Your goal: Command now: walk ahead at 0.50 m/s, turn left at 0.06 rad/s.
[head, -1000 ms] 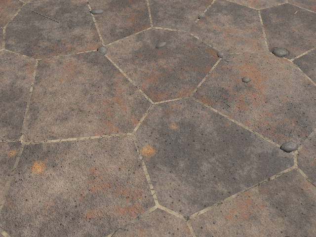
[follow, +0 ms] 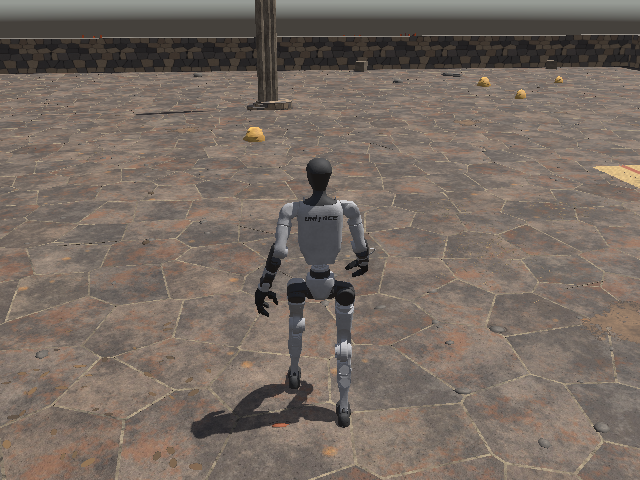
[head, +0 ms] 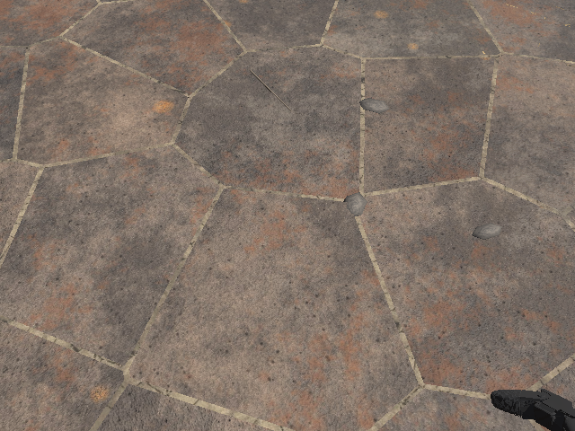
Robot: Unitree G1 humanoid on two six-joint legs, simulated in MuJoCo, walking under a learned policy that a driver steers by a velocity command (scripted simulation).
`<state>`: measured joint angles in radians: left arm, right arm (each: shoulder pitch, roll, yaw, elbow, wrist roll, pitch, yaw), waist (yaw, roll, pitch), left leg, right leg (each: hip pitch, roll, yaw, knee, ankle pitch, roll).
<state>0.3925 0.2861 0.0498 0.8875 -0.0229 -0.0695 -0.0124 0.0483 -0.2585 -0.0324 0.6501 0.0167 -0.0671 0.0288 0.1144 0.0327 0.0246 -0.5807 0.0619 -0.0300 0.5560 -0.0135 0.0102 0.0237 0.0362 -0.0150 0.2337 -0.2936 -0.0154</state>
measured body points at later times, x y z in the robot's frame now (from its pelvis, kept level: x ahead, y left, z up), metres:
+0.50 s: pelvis +0.27 +0.03 +0.00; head +0.30 +0.02 +0.45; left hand +0.49 +0.25 -0.10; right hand +0.26 -0.26 -0.13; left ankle +0.17 +0.13 -0.74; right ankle +0.44 -0.14 -0.70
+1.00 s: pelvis +0.55 -0.05 +0.00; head +0.58 -0.08 +0.45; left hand +0.73 +0.19 -0.11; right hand +0.66 -0.37 -0.08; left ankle +0.78 +0.02 -0.71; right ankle +0.45 -0.12 -0.74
